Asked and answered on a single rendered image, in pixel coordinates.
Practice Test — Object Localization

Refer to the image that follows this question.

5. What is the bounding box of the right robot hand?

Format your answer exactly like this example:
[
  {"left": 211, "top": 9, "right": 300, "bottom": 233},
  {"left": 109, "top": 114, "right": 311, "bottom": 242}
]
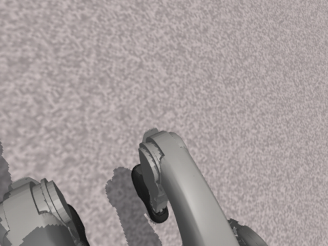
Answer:
[{"left": 228, "top": 218, "right": 268, "bottom": 246}]

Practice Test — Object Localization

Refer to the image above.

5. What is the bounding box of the left robot foot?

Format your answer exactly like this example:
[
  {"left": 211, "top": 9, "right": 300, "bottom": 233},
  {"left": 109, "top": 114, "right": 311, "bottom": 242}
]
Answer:
[{"left": 67, "top": 204, "right": 90, "bottom": 246}]

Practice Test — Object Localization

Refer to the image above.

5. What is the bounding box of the right robot foot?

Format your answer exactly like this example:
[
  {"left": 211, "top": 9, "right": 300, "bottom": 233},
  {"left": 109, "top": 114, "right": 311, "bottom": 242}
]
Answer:
[{"left": 131, "top": 164, "right": 169, "bottom": 223}]

